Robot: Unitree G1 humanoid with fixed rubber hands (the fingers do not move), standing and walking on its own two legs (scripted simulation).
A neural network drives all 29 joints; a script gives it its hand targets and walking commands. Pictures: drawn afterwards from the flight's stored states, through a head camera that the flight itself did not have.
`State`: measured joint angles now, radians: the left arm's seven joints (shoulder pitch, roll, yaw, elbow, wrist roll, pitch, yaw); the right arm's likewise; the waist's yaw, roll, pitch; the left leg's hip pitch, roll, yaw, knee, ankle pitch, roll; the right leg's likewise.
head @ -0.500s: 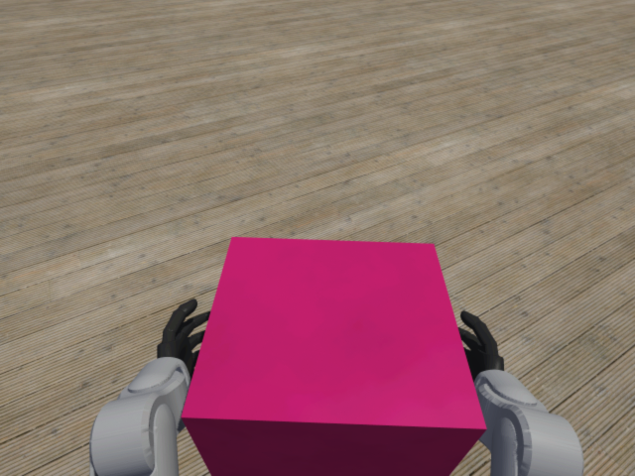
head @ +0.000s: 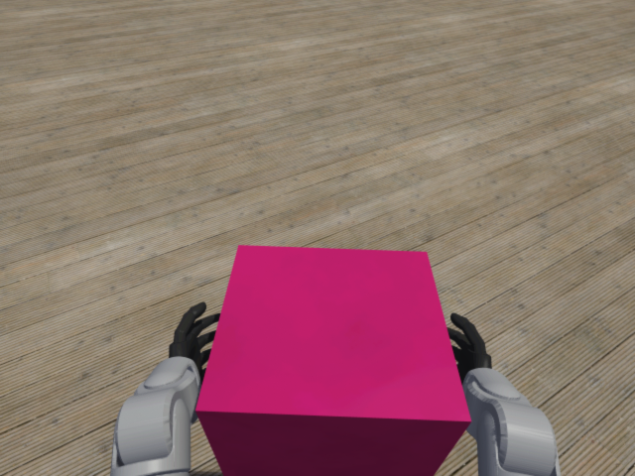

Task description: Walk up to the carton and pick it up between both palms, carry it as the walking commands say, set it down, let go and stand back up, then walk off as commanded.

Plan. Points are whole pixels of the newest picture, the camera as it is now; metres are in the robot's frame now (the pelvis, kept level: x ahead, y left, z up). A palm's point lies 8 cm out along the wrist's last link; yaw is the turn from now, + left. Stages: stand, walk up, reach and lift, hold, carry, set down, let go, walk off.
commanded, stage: carry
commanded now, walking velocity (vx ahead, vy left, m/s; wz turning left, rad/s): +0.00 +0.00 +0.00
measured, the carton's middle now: (327, 382) +0.27 +0.00 -0.03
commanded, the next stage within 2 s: hold in 0.72 s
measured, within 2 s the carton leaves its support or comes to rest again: neither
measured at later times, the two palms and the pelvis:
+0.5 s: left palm (184, 370) +0.25 +0.18 +0.03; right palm (465, 383) +0.25 -0.16 +0.03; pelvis +0.00 +0.00 +0.00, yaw +0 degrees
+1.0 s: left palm (222, 357) +0.27 +0.14 +0.03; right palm (499, 392) +0.24 -0.20 +0.03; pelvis +0.00 -0.01 +0.00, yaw -4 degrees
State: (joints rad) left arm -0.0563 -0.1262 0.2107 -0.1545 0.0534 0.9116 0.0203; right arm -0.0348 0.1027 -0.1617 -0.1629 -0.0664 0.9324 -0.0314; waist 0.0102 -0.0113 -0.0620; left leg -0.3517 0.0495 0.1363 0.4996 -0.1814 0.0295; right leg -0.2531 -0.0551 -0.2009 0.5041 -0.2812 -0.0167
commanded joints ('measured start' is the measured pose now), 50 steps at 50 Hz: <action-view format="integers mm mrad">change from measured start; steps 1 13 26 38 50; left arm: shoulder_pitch -456 -426 -462 -435 -352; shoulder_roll -606 -582 -580 -307 -472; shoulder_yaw -583 -618 -604 -549 -593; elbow -74 -155 -126 51 -9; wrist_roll -132 -159 -149 -89 -126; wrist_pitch -75 -128 -147 -202 -205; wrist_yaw -97 -93 -98 -112 -95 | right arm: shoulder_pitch -423 -420 -424 -428 -502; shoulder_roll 624 608 591 339 407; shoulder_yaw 553 597 569 375 491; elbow -63 -163 -119 50 -23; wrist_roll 130 156 131 20 121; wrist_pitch -88 -153 -168 -237 -258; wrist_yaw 97 88 87 75 108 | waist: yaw -5 -4 -8 -90 -28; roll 13 -10 -9 -47 54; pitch -292 -262 -278 -77 -242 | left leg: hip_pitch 143 139 131 399 444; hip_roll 119 95 115 -124 -98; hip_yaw -126 -109 -139 -210 -210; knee -43 -33 -60 -48 -42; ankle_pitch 288 154 204 85 363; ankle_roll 21 33 31 8 10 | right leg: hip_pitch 88 66 68 -75 22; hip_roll -94 -136 -98 108 138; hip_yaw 101 150 112 277 263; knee -48 -109 -59 -148 -85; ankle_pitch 118 145 83 94 351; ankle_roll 4 -4 2 -38 -27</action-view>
